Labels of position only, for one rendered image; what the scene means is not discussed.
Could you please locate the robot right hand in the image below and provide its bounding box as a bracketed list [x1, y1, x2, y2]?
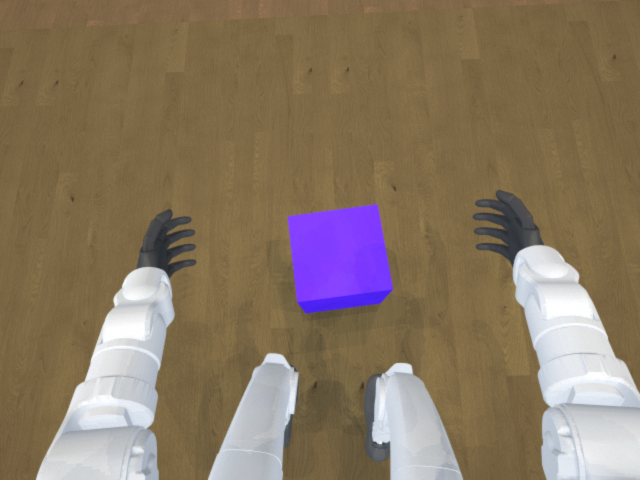
[473, 190, 545, 267]

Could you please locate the right robot thigh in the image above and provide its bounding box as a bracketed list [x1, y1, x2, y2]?
[375, 372, 463, 480]

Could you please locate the left robot foot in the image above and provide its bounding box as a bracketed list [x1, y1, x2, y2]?
[283, 364, 299, 448]

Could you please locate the robot right forearm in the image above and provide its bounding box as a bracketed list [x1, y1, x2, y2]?
[513, 245, 640, 408]

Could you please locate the robot right upper arm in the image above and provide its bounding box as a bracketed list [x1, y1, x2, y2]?
[541, 403, 640, 480]

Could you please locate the robot left upper arm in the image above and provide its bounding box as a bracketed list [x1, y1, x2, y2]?
[41, 425, 159, 480]

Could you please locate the carton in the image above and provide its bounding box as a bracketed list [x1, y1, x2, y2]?
[288, 204, 393, 313]

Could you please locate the robot left hand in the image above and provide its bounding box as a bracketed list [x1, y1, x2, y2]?
[136, 209, 196, 278]

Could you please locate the robot left forearm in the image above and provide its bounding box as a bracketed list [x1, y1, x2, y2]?
[36, 267, 175, 480]

